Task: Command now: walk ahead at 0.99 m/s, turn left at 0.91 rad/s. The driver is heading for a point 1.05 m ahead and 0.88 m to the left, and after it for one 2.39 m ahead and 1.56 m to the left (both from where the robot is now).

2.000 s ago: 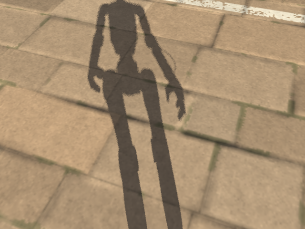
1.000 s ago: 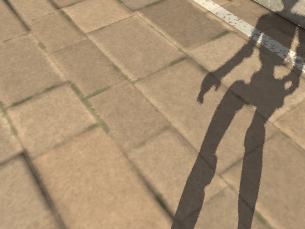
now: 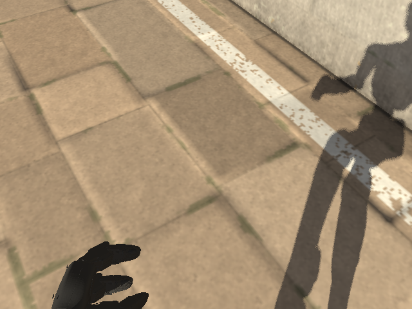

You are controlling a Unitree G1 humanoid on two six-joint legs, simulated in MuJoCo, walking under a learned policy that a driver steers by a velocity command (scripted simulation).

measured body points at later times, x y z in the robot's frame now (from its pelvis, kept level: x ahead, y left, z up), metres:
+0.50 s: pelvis +0.44 -0.02 -0.01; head +0.46 +0.01 +0.44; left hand +0.24 +0.22 -0.13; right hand +0.79 -0.09 -0.04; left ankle +0.54 +0.15 -0.66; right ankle +0.35 -0.19 -0.73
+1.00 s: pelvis +0.83 +0.26 -0.01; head +0.85 +0.29 +0.44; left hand +0.81 +0.60 -0.06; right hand +1.06 +0.06 -0.13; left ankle +0.65 +0.15 -0.73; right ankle +1.07 +0.31 -0.71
